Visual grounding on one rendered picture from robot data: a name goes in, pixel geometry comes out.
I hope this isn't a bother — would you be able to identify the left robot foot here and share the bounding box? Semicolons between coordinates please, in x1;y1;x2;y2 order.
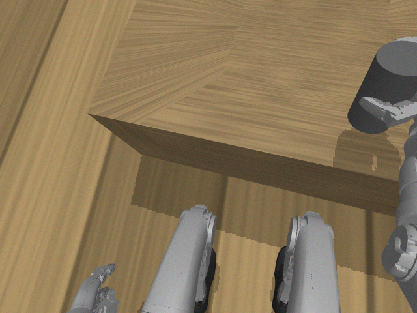
194;248;216;313

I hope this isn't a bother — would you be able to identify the right robot arm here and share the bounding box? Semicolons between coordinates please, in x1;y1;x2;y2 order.
382;121;417;313

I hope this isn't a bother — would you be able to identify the can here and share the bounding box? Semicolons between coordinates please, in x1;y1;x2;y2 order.
347;41;417;134

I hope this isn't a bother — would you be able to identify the right robot foot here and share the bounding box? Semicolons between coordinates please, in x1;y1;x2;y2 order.
272;246;288;313

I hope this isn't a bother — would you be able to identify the right robot hand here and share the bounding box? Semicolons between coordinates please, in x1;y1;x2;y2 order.
359;37;417;128

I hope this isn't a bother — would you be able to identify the left robot hand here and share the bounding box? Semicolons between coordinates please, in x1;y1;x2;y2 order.
70;263;119;313

